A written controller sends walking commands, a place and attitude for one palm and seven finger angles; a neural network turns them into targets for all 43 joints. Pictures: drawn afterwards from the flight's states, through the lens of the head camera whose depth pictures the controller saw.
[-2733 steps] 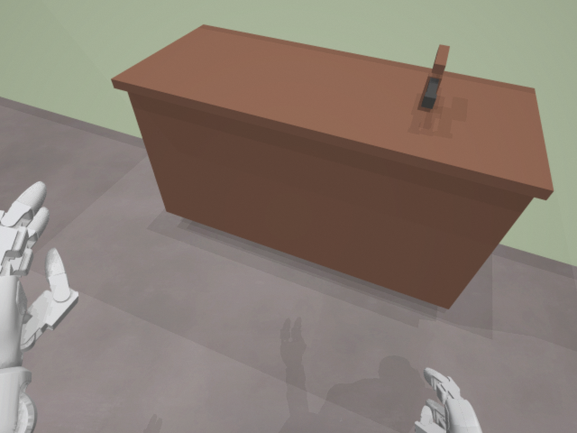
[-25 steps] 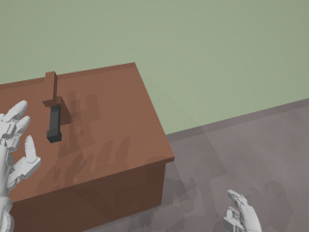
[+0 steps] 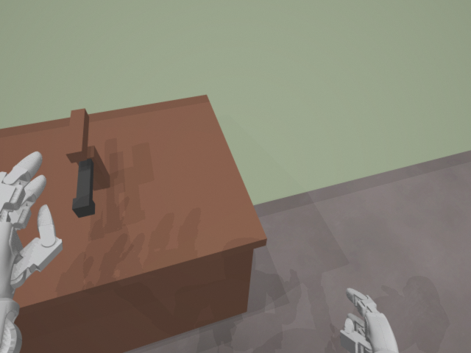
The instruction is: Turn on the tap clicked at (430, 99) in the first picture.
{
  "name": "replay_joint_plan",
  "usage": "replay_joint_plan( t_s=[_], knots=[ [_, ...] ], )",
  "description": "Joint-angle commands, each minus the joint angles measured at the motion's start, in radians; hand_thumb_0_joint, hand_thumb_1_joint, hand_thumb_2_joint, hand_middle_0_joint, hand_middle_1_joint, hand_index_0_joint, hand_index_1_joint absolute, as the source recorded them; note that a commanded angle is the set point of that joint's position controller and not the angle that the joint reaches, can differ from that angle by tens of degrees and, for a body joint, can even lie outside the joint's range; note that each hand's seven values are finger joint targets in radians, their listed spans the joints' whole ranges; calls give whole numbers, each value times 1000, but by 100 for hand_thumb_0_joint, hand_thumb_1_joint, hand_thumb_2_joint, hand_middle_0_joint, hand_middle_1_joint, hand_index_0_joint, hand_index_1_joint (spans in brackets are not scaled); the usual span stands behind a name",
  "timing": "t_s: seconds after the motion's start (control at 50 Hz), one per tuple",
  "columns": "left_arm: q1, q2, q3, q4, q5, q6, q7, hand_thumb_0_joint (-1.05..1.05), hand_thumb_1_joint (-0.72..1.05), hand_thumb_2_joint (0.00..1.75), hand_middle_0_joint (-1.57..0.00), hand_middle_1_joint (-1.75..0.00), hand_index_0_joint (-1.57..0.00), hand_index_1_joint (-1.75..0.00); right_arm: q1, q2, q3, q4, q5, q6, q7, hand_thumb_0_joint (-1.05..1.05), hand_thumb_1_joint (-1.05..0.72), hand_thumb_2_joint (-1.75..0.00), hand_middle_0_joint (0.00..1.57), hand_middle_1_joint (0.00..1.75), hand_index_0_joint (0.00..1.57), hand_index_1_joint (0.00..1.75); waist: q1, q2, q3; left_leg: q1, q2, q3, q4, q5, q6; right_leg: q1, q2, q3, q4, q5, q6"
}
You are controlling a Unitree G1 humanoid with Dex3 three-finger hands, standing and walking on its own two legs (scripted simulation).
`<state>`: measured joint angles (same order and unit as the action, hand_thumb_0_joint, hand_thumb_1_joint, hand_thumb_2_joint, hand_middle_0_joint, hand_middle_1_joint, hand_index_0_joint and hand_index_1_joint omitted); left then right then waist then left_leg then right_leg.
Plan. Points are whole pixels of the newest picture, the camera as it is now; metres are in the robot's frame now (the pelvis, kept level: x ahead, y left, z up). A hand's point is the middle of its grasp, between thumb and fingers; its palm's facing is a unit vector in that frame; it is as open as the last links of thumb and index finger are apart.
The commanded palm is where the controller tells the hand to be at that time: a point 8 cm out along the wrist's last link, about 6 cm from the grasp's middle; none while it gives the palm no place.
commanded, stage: shuffle to correct the standing spot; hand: left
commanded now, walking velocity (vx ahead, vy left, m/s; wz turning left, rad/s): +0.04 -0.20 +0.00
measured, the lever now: (84, 206) +0.34 +0.30 +0.05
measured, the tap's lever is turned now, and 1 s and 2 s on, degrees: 0 0 0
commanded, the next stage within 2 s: come to a stop and stand still in 0.34 s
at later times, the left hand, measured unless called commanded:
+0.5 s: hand (56, 235) +0.22 +0.24 +0.16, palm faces +0.32 -0.85 -0.42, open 7.4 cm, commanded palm +0.16 +0.28 +0.18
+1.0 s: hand (4, 228) +0.23 +0.31 +0.16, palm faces +0.41 -0.84 -0.34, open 7.4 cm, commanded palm +0.16 +0.33 +0.18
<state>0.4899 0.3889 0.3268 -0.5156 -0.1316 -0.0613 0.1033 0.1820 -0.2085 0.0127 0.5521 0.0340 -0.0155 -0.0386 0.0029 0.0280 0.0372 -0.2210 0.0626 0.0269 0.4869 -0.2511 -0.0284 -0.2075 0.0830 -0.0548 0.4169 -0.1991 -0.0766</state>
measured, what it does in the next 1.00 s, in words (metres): shifts its weight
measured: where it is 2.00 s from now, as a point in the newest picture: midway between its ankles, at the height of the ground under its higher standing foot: outside the picture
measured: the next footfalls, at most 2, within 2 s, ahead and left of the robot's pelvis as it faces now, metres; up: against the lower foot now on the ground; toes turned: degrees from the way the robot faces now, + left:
none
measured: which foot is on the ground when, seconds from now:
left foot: down 0.00-1.00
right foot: down 0.00-1.00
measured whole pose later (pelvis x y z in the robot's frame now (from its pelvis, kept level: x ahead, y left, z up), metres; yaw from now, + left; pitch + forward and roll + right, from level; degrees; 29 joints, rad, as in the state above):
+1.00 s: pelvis +0.00 +0.05 +0.00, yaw +0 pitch -1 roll -1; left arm 0.37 0.35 0.38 -0.43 -0.05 -0.23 0.11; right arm 0.23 -0.19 0.02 0.60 0.00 -0.15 -0.03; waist 0.03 -0.03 0.06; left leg -0.21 -0.01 0.06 0.48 -0.26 0.05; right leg -0.21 0.01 -0.02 0.43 -0.21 0.00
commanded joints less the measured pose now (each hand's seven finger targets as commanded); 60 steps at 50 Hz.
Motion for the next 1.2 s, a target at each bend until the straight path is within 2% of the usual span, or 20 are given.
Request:
replay_joint_plan(
  t_s=[0.0,0.16,0.44,0.46,0.48,0.5,0.52,0.54,0.58,0.62,0.64,0.68,0.7,0.72,0.76,0.82,0.92,1.0,1.12,1.18],
  knots=[
    [-56,167,118,-192,0,-55,20,0,90,90,-20,-30,-20,-30,-102,-115,-50,-162,5,-57,-5,0,-90,-90,20,30,20,30,4,6,-134,57,101,-84,-51,99,62,3,-168,145,-95,124,45],
    [-73,172,116,-195,-1,-53,25,0,90,90,-20,-30,-20,-30,-107,-113,-46,-160,5,-57,-7,0,-90,-90,20,30,20,30,3,11,-125,52,93,-85,-50,77,63,-5,-172,146,-102,91,41],
    [-54,166,115,-194,0,-51,24,0,90,90,-20,-30,-20,-30,-109,-115,-48,-157,6,-49,-7,0,-90,-90,20,30,20,30,3,31,-142,68,100,-89,-44,160,64,23,-169,136,-80,170,45],
    [-1037,930,719,-304,171,-147,1,0,90,90,-20,-30,-20,-30,169,-149,-117,-47,-34,-132,-26,0,-90,-90,20,30,20,30,7,-265,-4,-40,73,89,29,155,49,-38,-98,58,-127,224,184],
    [-555,364,334,198,89,-111,-50,0,90,90,-20,-30,-20,-30,10,-93,-86,-89,-36,-135,-23,0,-90,-90,20,30,20,30,25,-179,-173,-9,-20,25,44,190,60,30,-177,166,-31,315,49],
    [-341,249,224,219,66,-114,-67,0,90,90,-20,-30,-20,-30,17,-132,-99,-144,-14,-153,-17,0,-90,-90,20,30,20,30,53,-80,-126,-9,-2,41,77,160,38,37,-191,245,-46,381,74],
    [-248,95,86,146,38,-133,-76,0,90,90,-20,-30,-20,-30,10,-126,-96,-142,-4,-154,6,0,-90,-90,20,30,20,30,30,104,-176,29,10,40,35,173,50,71,-204,204,26,405,65],
    [-232,128,96,-5,42,-157,-64,0,90,90,-20,-30,-20,-30,24,-143,-96,-159,-7,-151,23,0,-90,-90,20,30,20,30,26,116,-203,32,29,15,4,174,63,85,-186,184,55,329,92],
    [-148,116,76,-125,45,-184,-42,0,90,90,-20,-30,-20,-30,-28,-124,-80,-170,-5,-159,41,0,-90,-90,20,30,20,30,40,79,-189,-5,43,-15,-4,159,82,92,-169,157,52,209,120],
    [-58,157,130,-136,48,-192,-11,0,90,90,-20,-30,-20,-30,-55,-111,-65,-157,-1,-162,42,0,-90,-90,20,30,20,30,44,-14,-160,-20,25,-12,0,82,72,64,-169,159,-10,118,105],
    [-75,172,153,-155,52,-200,-2,0,90,90,-20,-30,-20,-30,-44,-115,-65,-159,-8,-163,36,0,-90,-90,20,30,20,30,36,-92,-157,-32,1,-18,12,45,63,53,-178,170,-47,53,88],
    [-88,216,213,-153,48,-213,10,0,90,90,-20,-30,-20,-30,-50,-110,-62,-154,-16,-169,15,0,-90,-90,20,30,20,30,28,-136,-126,-9,-25,-21,32,5,56,-25,-204,221,-119,-56,55],
    [-95,219,226,-148,46,-217,13,0,90,90,-20,-30,-20,-30,-50,-108,-60,-152,-18,-170,6,0,-90,-90,20,30,20,30,23,-128,-113,2,-29,-29,27,-5,55,-54,-210,232,-136,-104,40],
    [-126,256,254,-179,47,-223,20,0,90,90,-20,-30,-20,-30,-61,-109,-57,-141,-18,-167,-3,0,-90,-90,20,30,20,30,18,-74,-96,26,-22,-35,5,4,54,-84,-206,224,-138,-117,29],
    [-148,205,215,-164,49,-234,18,0,90,90,-20,-30,-20,-30,-58,-109,-54,-141,-23,-174,-12,0,-90,-90,20,30,20,30,15,13,-105,38,2,-57,-62,18,63,-62,-169,189,-102,-110,39],
    [-193,171,175,-149,62,-240,13,0,90,90,-20,-30,-20,-30,-64,-106,-46,-127,-22,-190,-14,0,-90,-90,20,30,20,30,20,72,-110,9,37,-82,-126,53,71,22,-134,131,-39,14,56],
    [-165,99,95,-114,81,-222,9,0,90,90,-20,-30,-20,-30,-56,-108,-48,-112,-21,-209,3,0,-90,-90,20,30,20,30,22,26,-146,33,45,-68,-116,173,64,80,-135,98,-18,152,65],
    [-158,115,108,-133,90,-216,11,0,90,90,-20,-30,-20,-30,-46,-117,-54,-119,-26,-195,11,0,-90,-90,20,30,20,30,19,-9,-150,31,43,-74,-107,224,54,97,-137,98,-19,197,61],
    [-179,163,154,-203,88,-225,15,0,90,90,-20,-30,-20,-30,-62,-105,-44,-125,-27,-176,8,0,-90,-90,20,30,20,30,18,98,-152,43,49,-83,-127,309,23,100,-126,62,10,187,61],
    [-181,140,134,-205,86,-226,11,0,90,90,-20,-30,-20,-30,-46,-108,-49,-135,-29,-170,10,0,-90,-90,20,30,20,30,16,93,-153,44,61,-92,-131,337,14,104,-122,51,16,165,62]
  ],
)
